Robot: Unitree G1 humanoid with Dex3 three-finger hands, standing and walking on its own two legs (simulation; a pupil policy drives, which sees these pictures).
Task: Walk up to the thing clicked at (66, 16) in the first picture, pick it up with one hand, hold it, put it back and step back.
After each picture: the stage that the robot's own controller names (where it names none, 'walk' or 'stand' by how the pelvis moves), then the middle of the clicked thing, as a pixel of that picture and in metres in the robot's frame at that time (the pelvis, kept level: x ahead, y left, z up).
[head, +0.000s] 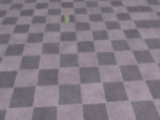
stand; (66, 18) +1.99 +0.18 -0.72
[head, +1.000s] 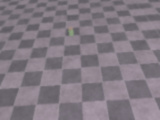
walk; (71, 31) +1.87 +0.25 -0.71
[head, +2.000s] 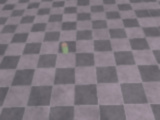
walk; (64, 48) +1.32 +0.27 -0.72
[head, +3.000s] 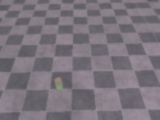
walk; (58, 83) +0.86 +0.24 -0.71
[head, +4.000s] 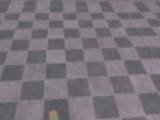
walk; (53, 117) +0.55 +0.18 -0.70
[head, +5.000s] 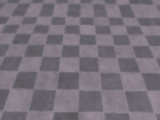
stand; out of the picture +0.42 +0.16 -0.72
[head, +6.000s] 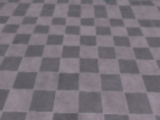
stand; out of the picture +0.42 +0.15 -0.72
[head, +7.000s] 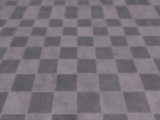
stand; out of the picture +0.42 +0.17 -0.73
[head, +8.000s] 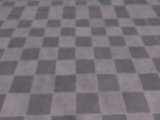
stand; out of the picture +0.41 +0.18 -0.73
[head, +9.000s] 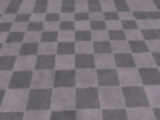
go down; out of the picture +0.41 +0.18 -0.72
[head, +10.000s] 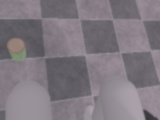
go down; (17, 50) +0.50 +0.23 -0.29
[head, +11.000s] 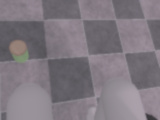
close in; (19, 52) +0.49 +0.22 -0.29
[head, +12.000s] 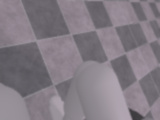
close in; out of the picture +0.48 +0.27 -0.22
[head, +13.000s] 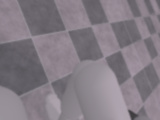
close; out of the picture +0.47 +0.28 -0.23
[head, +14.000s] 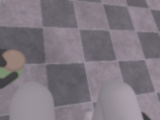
lift; (11, 67) +0.38 +0.24 -0.11
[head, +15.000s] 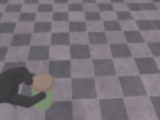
hold; (42, 91) +0.33 +0.14 +0.03
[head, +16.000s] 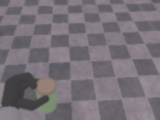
hold; (46, 95) +0.33 +0.13 -0.01
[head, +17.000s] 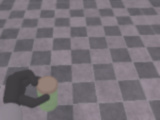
hold; (47, 94) +0.33 +0.13 +0.00
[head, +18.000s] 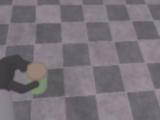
crouch; (37, 78) +0.38 +0.15 -0.07
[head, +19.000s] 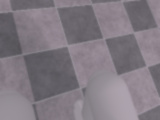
lower; out of the picture +0.49 +0.23 -0.14
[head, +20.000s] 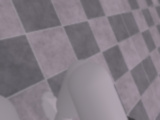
lower; out of the picture +0.46 +0.26 -0.23
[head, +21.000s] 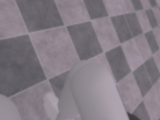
lower; out of the picture +0.46 +0.26 -0.23
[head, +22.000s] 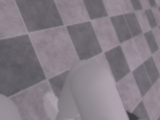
lower; out of the picture +0.46 +0.26 -0.23
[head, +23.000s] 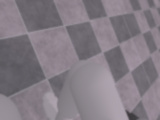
lower; out of the picture +0.46 +0.26 -0.23
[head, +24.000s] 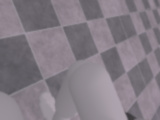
open; out of the picture +0.45 +0.25 -0.25
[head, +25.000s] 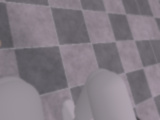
stand; out of the picture +0.45 +0.23 -0.25
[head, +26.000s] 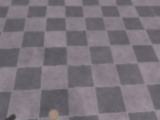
stand; (54, 116) +0.41 +0.15 -0.61
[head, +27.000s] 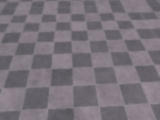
stand; out of the picture +0.41 +0.15 -0.67
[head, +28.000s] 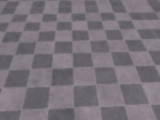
stand; out of the picture +0.40 +0.14 -0.67
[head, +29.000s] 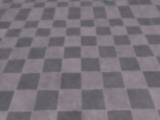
stand; out of the picture +0.42 +0.14 -0.72
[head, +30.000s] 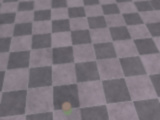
walk; (67, 108) +0.47 +0.12 -0.70
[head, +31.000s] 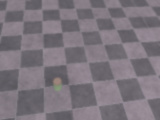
walk; (57, 84) +0.68 +0.13 -0.70
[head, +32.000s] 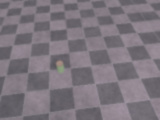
stand; (60, 66) +0.98 +0.26 -0.70
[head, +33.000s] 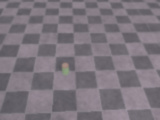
stand; (65, 69) +1.02 +0.15 -0.72
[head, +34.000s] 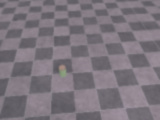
stand; (62, 71) +1.02 +0.19 -0.73
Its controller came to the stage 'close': yes
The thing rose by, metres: 0.71
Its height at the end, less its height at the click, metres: +0.00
